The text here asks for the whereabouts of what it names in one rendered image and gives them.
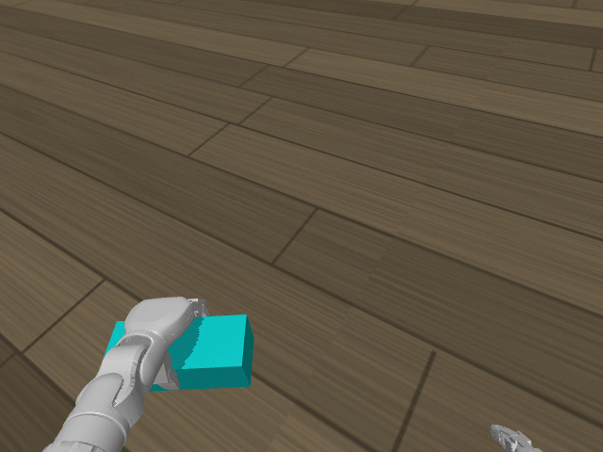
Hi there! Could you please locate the left robot arm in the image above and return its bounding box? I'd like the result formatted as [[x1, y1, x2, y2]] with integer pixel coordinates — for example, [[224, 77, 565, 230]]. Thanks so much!
[[42, 330, 167, 452]]

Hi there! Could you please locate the carton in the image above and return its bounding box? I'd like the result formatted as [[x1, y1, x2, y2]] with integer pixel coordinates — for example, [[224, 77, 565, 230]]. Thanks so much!
[[104, 315, 254, 392]]

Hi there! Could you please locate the right robot hand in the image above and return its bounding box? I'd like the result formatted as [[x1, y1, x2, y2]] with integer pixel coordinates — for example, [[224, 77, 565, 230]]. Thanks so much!
[[490, 425, 543, 452]]

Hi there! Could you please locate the left robot hand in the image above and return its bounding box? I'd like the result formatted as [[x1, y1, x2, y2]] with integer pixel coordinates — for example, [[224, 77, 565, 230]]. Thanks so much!
[[124, 297, 209, 390]]

